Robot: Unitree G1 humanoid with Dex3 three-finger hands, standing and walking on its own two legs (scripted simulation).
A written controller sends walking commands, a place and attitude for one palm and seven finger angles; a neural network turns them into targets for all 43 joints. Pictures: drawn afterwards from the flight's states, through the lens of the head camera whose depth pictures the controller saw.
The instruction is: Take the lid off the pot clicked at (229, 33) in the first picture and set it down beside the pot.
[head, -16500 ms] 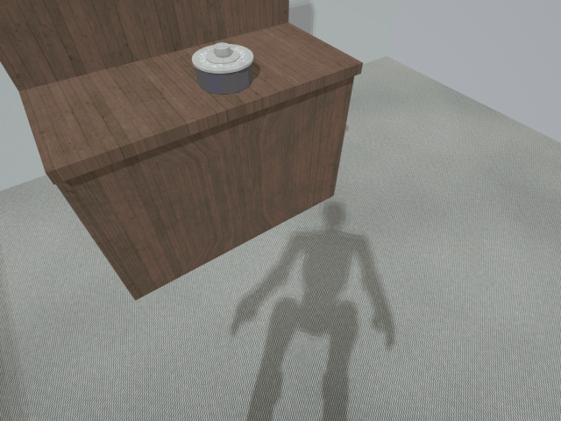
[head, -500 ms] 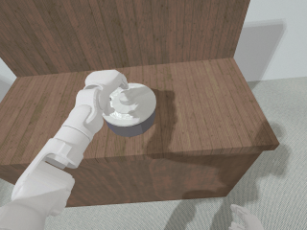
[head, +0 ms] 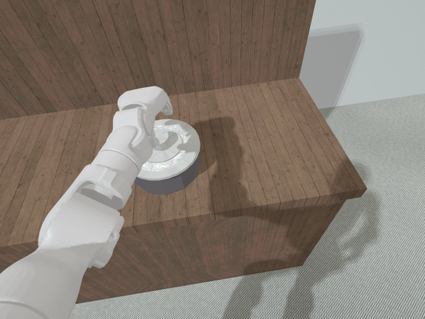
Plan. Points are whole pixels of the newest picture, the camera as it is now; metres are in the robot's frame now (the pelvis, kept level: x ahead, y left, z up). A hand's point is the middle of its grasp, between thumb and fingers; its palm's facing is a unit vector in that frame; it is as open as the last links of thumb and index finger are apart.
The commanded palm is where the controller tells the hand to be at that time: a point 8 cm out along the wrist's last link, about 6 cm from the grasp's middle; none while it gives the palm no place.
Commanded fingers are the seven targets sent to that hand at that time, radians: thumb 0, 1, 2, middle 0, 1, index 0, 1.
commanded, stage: move the open hand above the knob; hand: left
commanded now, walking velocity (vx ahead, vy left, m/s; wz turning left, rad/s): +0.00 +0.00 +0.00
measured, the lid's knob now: (158, 139) +0.51 +0.11 +0.04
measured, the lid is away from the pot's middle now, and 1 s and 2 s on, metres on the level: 0.00 0.00 0.00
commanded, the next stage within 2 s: lower the open fingers around the knob in 0.44 s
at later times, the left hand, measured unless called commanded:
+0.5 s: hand (151, 127) +0.47 +0.10 +0.11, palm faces -0.29 -0.06 -0.95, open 10.5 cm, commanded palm +0.47 +0.10 +0.17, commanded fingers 0.00 -0.33 1.41 -0.80 -0.08 -0.80 -0.08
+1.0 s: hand (150, 139) +0.47 +0.11 +0.08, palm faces -0.32 -0.07 -0.95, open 10.5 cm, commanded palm +0.46 +0.11 +0.14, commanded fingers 0.00 -0.33 1.41 -0.80 -0.08 -0.80 -0.08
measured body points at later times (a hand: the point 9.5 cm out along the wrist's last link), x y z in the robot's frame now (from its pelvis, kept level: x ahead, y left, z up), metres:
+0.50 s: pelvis +0.00 -0.01 +0.00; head +0.04 -0.04 +0.45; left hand +0.48 +0.10 +0.17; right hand +0.10 -0.26 -0.14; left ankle +0.02 +0.10 -0.74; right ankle -0.06 -0.12 -0.74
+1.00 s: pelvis +0.01 +0.00 +0.00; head +0.05 -0.03 +0.45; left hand +0.48 +0.11 +0.13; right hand +0.09 -0.26 -0.14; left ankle +0.02 +0.10 -0.74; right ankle -0.06 -0.12 -0.74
